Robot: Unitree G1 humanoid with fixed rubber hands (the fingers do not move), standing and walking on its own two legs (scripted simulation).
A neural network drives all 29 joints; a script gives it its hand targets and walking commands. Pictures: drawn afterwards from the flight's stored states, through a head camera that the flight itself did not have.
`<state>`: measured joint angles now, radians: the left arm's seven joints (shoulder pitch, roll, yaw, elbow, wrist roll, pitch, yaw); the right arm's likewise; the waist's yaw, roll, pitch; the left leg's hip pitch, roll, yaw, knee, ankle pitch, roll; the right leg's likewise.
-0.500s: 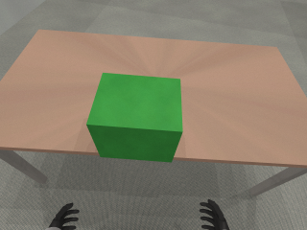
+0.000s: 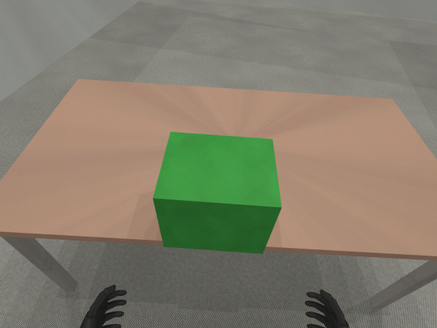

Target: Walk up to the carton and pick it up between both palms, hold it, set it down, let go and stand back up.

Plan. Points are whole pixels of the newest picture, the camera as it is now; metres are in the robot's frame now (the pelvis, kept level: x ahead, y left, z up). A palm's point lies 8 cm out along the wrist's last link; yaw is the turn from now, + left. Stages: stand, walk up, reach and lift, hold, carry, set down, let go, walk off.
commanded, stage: reach and lift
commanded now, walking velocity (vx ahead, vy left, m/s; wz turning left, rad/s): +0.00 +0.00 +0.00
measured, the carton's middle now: (217, 193) +0.45 +0.03 -0.07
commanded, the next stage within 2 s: none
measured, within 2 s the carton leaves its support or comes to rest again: neither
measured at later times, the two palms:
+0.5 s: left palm (96, 299) +0.19 +0.25 -0.07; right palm (341, 304) +0.21 -0.22 -0.07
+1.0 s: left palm (101, 261) +0.25 +0.26 -0.05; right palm (337, 265) +0.27 -0.22 -0.04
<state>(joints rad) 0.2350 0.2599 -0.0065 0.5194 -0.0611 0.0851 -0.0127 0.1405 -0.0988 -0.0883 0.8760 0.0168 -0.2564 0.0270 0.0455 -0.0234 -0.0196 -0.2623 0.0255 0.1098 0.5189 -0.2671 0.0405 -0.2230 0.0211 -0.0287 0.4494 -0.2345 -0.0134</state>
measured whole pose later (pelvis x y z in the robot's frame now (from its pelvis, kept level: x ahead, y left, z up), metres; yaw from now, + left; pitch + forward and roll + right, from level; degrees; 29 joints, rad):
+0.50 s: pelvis +0.00 -0.01 -0.01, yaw +0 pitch +4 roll -1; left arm 0.08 0.32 -0.06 0.76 -0.25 -0.31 -0.04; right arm 0.04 -0.14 -0.03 0.89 0.14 -0.41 0.02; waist 0.03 -0.01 -0.08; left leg -0.39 0.03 0.10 0.62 -0.31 0.03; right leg -0.36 0.02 -0.04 0.58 -0.30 -0.02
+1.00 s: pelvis +0.01 -0.03 -0.01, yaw +0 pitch +12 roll +0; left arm -0.14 0.38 -0.02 0.95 -0.36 -0.52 -0.11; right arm -0.16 -0.15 0.08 0.95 0.27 -0.55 -0.03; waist 0.01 -0.06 -0.13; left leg -0.53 0.05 0.09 0.63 -0.29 0.00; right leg -0.51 0.04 -0.05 0.60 -0.29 -0.04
